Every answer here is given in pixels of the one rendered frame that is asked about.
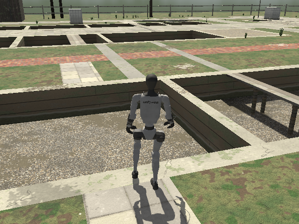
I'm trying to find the right robot hand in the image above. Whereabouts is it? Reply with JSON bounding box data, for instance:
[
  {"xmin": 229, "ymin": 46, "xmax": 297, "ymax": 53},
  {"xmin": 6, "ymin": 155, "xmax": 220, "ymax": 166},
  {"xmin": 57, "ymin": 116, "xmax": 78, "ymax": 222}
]
[{"xmin": 164, "ymin": 121, "xmax": 174, "ymax": 128}]

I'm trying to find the humanoid robot head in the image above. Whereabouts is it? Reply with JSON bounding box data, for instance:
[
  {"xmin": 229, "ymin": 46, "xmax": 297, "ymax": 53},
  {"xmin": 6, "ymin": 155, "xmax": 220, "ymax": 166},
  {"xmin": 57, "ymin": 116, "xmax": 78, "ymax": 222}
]
[{"xmin": 143, "ymin": 74, "xmax": 159, "ymax": 97}]

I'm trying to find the robot left foot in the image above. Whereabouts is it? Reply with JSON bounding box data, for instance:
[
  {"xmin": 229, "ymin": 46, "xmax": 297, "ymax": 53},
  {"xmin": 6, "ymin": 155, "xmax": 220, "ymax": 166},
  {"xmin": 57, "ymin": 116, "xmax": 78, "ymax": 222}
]
[{"xmin": 132, "ymin": 171, "xmax": 138, "ymax": 179}]

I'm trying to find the right robot forearm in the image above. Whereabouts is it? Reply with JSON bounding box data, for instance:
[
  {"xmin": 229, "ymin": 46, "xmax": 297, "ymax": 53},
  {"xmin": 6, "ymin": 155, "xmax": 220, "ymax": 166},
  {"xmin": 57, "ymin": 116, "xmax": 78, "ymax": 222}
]
[{"xmin": 168, "ymin": 113, "xmax": 174, "ymax": 124}]

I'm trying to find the left robot hand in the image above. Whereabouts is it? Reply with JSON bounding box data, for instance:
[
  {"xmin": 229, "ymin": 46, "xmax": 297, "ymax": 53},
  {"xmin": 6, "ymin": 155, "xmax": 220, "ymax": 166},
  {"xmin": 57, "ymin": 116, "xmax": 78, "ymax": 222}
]
[{"xmin": 126, "ymin": 126, "xmax": 137, "ymax": 134}]

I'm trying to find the left robot forearm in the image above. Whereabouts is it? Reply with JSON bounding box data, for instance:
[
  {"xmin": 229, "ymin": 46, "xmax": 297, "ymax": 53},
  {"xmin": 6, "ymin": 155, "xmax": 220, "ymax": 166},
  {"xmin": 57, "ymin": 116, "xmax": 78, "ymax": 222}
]
[{"xmin": 127, "ymin": 113, "xmax": 134, "ymax": 127}]

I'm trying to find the robot left upper arm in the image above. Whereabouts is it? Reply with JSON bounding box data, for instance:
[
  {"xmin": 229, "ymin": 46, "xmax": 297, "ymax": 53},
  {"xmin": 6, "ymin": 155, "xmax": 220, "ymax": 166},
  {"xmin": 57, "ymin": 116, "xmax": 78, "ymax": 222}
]
[{"xmin": 129, "ymin": 94, "xmax": 141, "ymax": 120}]

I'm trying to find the robot right upper arm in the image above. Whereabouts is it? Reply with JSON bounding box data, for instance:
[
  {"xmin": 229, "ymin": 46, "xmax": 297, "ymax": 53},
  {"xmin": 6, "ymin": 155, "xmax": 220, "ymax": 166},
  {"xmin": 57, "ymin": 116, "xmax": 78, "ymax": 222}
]
[{"xmin": 161, "ymin": 94, "xmax": 172, "ymax": 119}]

